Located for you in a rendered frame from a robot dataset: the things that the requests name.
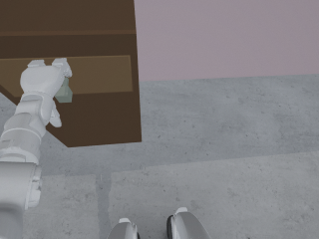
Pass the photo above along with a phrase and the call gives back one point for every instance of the handle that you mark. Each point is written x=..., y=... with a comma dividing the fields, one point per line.
x=64, y=95

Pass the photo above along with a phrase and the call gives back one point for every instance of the robot left thigh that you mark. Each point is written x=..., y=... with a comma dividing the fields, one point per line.
x=124, y=230

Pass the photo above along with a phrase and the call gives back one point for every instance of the drawer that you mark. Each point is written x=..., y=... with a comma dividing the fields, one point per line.
x=90, y=74

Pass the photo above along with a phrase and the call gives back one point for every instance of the left robot upper arm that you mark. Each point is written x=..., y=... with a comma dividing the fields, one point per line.
x=20, y=189

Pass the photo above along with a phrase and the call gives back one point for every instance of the cabinet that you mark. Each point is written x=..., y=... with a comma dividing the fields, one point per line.
x=79, y=28

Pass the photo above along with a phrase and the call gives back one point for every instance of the robot left forearm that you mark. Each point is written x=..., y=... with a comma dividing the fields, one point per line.
x=22, y=136

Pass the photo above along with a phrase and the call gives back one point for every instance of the left robot hand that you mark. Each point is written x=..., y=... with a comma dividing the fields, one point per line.
x=46, y=79

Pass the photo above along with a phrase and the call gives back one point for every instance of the right robot shin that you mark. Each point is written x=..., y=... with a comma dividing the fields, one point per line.
x=181, y=209

